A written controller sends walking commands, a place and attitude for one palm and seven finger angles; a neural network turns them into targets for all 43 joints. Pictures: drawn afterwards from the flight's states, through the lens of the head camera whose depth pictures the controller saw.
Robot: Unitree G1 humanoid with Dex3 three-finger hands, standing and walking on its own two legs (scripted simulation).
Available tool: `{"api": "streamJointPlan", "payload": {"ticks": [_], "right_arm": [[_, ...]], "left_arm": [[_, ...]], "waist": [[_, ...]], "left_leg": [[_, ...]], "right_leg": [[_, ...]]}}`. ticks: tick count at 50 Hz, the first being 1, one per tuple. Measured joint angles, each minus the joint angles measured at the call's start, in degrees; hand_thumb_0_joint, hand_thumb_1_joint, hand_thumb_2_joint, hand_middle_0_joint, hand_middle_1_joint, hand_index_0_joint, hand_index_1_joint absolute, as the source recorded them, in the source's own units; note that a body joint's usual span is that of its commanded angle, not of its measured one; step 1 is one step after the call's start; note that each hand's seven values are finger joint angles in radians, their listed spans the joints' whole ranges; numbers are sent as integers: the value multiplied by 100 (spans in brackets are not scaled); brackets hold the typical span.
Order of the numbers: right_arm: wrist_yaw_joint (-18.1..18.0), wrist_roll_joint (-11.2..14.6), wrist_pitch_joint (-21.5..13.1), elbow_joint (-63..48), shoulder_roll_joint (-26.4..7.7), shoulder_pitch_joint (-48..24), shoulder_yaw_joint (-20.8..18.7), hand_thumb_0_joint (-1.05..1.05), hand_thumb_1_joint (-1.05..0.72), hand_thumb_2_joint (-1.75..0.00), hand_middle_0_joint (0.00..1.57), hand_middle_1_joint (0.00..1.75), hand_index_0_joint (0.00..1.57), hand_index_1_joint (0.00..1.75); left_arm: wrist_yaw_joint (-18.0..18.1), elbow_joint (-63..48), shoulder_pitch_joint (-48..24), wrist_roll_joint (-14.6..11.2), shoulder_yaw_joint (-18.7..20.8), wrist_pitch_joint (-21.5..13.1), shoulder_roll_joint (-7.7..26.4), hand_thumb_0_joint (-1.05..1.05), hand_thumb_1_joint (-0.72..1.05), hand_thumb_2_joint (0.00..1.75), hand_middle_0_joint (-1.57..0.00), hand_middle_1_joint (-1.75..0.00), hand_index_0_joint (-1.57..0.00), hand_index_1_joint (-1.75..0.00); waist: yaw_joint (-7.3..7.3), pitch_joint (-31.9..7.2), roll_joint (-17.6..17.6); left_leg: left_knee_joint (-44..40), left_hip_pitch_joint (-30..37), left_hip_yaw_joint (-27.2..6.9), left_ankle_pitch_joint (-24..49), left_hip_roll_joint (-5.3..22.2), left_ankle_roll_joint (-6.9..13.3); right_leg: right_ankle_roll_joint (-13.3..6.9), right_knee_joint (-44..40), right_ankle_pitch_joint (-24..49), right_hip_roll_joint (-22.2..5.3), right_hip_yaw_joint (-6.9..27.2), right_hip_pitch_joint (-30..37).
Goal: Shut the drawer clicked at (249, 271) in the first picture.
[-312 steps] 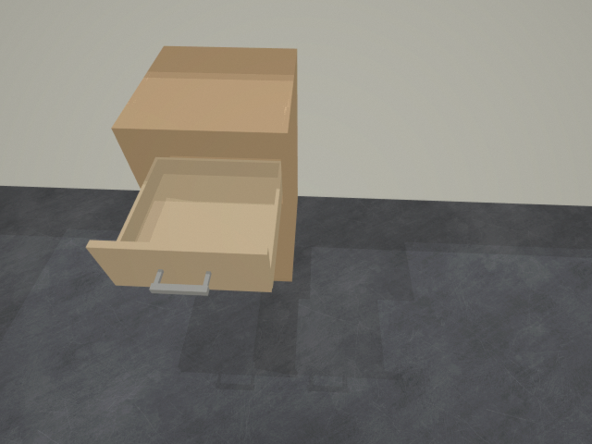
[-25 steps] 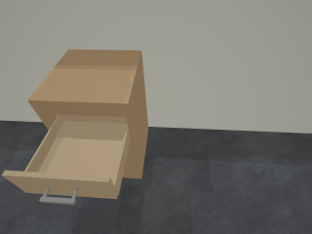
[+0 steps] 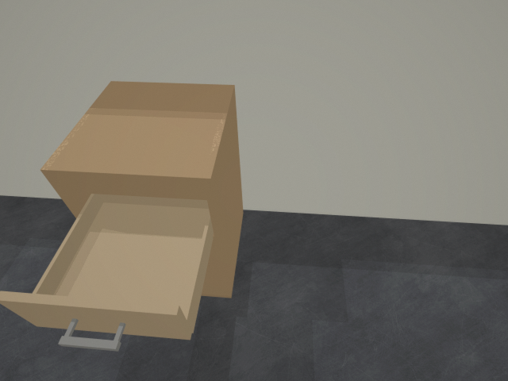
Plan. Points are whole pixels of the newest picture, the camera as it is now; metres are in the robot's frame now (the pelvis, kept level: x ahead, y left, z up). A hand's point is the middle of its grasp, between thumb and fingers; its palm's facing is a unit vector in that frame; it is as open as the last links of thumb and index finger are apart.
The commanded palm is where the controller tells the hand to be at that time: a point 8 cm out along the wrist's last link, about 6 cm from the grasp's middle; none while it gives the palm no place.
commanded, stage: shuffle to correct the standing spot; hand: left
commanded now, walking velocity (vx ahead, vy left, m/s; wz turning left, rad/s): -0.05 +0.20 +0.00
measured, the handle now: (93, 334) +0.25 +0.38 -0.23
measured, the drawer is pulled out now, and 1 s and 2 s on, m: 0.30 0.30 0.30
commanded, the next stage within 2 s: come to a stop and stand still in 1.00 s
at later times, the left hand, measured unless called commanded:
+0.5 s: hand out of the picture +0.00 +0.25 -0.18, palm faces +0.08 -0.96 -0.28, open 7.4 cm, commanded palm none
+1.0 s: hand out of the picture -0.06 +0.28 -0.16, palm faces +0.05 -0.96 -0.27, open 7.4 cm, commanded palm none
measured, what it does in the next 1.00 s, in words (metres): steps to the left: right foot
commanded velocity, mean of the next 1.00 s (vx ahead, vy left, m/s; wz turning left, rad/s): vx -0.04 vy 0.20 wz -0.03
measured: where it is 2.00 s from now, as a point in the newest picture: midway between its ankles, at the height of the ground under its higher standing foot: outside the picture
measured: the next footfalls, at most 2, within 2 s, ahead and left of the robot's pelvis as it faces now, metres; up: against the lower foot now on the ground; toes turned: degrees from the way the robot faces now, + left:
right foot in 0.66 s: -0.04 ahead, -0.03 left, +0.00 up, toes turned -8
left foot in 1.10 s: -0.01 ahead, +0.27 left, +0.00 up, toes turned +3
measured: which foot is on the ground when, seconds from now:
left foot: down 0.00-0.66, up 0.68-1.00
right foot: down 0.00-0.40, up 0.42-0.64, down 0.66-1.00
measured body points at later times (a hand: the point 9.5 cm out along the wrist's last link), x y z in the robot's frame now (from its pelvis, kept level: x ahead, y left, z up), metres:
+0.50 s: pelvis -0.02 +0.05 -0.01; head +0.00 +0.04 +0.44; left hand +0.00 +0.30 -0.16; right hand +0.04 -0.20 -0.16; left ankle +0.01 +0.15 -0.74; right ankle -0.05 -0.07 -0.69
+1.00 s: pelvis -0.06 +0.09 +0.01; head -0.03 +0.07 +0.45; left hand -0.07 +0.33 -0.14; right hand +0.01 -0.16 -0.15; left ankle -0.04 +0.27 -0.69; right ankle -0.08 -0.02 -0.74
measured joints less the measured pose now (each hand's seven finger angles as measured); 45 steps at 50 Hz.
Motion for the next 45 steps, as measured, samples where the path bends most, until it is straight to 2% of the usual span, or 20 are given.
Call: {"api": "streamJointPlan", "payload": {"ticks": [11, 15, 17, 18, 19, 20, 23, 25, 27, 30, 33, 35, 37, 40, 42, 45], "right_arm": [[24, 10, 171, -278, -164, -161, -106, 0, -92, -90, 20, 30, 20, 30], [41, -6, 294, -409, -242, -203, -203, 0, -91, -90, 20, 30, 20, 30], [61, -4, 322, -471, -268, -235, -243, 0, -91, -90, 20, 30, 20, 30], [74, -1, 311, -511, -277, -249, -255, 0, -91, -90, 20, 30, 20, 30], [88, -2, 281, -567, -297, -249, -264, 0, -91, -90, 20, 30, 20, 30], [93, -18, 249, -621, -311, -250, -277, 0, -91, -90, 20, 30, 20, 30], [114, -66, 293, -756, -283, -318, -271, 0, -91, -90, 20, 30, 20, 30], [129, -92, 349, -843, -248, -371, -250, 0, -91, -90, 20, 30, 20, 30], [149, -122, 398, -909, -218, -423, -221, 0, -91, -90, 20, 30, 20, 30], [169, -141, 441, -976, -192, -479, -192, 0, -91, -90, 20, 30, 20, 30], [193, -98, 458, -1048, -151, -448, -195, 0, -91, -90, 20, 30, 20, 30], [164, -76, 500, -1021, -219, -464, -303, 0, -92, -90, 20, 30, 20, 30], [180, -104, 582, -946, -296, -444, -345, 0, -93, -90, 20, 30, 20, 30], [236, -85, 617, -851, -313, -459, -359, 0, -93, -90, 20, 30, 20, 30], [261, -57, 608, -847, -306, -463, -360, 0, -93, -90, 20, 30, 20, 30], [269, -20, 607, -839, -314, -489, -361, 0, -92, -90, 20, 30, 20, 30]], "left_arm": [[25, -219, -102, 16, 118, 68, 23, 1, 91, 89, -20, -30, -20, -30], [75, -383, -169, 59, 216, 113, 96, 0, 91, 89, -20, -30, -20, -30], [94, -461, -189, 83, 264, 144, 156, 0, 90, 89, -20, -30, -20, -30], [93, -494, -191, 84, 284, 166, 197, 0, 90, 89, -20, -30, -20, -30], [86, -527, -193, 78, 298, 198, 235, 0, 90, 89, -20, -30, -20, -30], [72, -554, -216, 66, 315, 243, 274, 0, 90, 89, -20, -30, -20, -30], [89, -581, -290, 49, 376, 387, 381, 0, 90, 89, -20, -30, -20, -30], [97, -578, -307, 63, 395, 438, 404, 0, 90, 89, -20, -30, -20, -30], [88, -598, -306, 72, 388, 451, 381, 0, 91, 89, -20, -30, -20, -30], [66, -655, -261, 67, 326, 419, 284, 0, 91, 89, -20, -30, -20, -30], [66, -734, -127, 87, 257, 305, 203, 0, 91, 89, -20, -30, -20, -30], [94, -678, -112, 106, 203, 258, 63, 0, 91, 89, -20, -30, -20, -30], [102, -650, -36, 108, 176, 223, -35, 0, 90, 89, -20, -30, -20, -30], [110, -635, 103, 111, 191, 164, -44, 0, 90, 89, -20, -30, -20, -30], [94, -628, 154, 110, 202, 137, 0, 0, 90, 89, -20, -30, -20, -30], [61, -632, 171, 114, 226, 119, 86, 0, 90, 89, -20, -30, -20, -30]], "waist": [[85, 161, 22], [100, 213, -45], [128, 237, -147], [134, 250, -204], [127, 260, -229], [115, 280, -250], [171, 296, -338], [151, 265, -310], [122, 229, -232], [119, 176, -71], [184, 110, -9], [178, 172, 189], [157, 188, 256], [174, 216, 75], [161, 238, -82], [179, 279, -269]], "left_leg": [[287, -185, 40, -108, -40, 11], [868, -480, 233, -518, -111, -7], [877, -550, 299, -681, -150, -9], [649, -503, 340, -516, -150, -5], [396, -447, 388, -47, -118, 21], [362, -472, 453, 427, -117, 88], [537, -537, 662, 159, -173, 328], [507, -561, 764, 101, -173, 378], [434, -602, 830, 175, -176, 395], [375, -710, 918, 269, -193, 434], [677, -977, 1050, 174, -224, 419], [1535, -1318, 765, -567, -239, 224], [2715, -1682, 436, -901, -333, 54], [3696, -1950, 229, -781, -302, -123], [3742, -1968, 137, -676, -209, -207], [3325, -1828, 89, -664, -63, -290]], "right_leg": [[7, 261, -130, -45, 10, -163], [69, 406, -204, -214, -43, -201], [137, 461, -221, -340, -31, -221], [184, 523, -241, -399, -11, -246], [230, 627, -284, -434, -6, -289], [213, 802, -342, -467, -4, -369], [9, 2094, -1182, -448, 46, -901], [-81, 2874, -1266, -391, -47, -1193], [-104, 3166, -1209, -370, -211, -1286], [-97, 2551, -1160, -392, -492, -1035], [-115, 996, -755, -437, -612, -440], [-163, 1025, -823, -386, -679, -460], [-156, 874, -636, -428, -751, -365], [-110, 510, -352, -543, -668, -239], [-75, 300, -207, -632, -621, -191], [-4, 128, -67, -763, -578, -160]]}}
